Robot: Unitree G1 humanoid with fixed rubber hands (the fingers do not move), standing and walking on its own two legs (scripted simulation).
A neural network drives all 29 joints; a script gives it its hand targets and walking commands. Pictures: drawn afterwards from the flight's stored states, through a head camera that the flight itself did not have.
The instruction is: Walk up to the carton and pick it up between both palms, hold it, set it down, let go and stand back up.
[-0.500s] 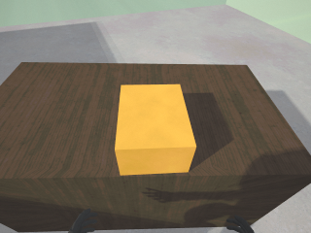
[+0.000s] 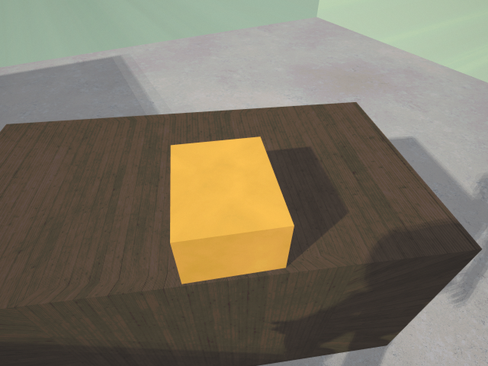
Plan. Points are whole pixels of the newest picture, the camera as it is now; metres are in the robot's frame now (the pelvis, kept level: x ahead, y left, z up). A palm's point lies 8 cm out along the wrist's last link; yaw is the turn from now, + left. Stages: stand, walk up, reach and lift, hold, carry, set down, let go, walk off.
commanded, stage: stand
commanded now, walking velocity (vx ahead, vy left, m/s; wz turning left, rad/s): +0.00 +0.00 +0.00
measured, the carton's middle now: (224, 203) +0.50 +0.06 -0.04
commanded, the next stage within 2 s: none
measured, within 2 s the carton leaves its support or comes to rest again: neither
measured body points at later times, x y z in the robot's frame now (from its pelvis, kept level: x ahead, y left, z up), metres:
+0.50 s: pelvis +0.00 +0.01 +0.00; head -0.02 +0.00 +0.45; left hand +0.00 +0.22 -0.16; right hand -0.04 -0.21 -0.16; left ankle -0.01 +0.09 -0.74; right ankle +0.02 -0.12 -0.74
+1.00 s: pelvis +0.01 +0.02 +0.00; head +0.00 +0.02 +0.45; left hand +0.00 +0.22 -0.16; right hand -0.04 -0.18 -0.17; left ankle -0.01 +0.09 -0.74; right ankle +0.02 -0.12 -0.74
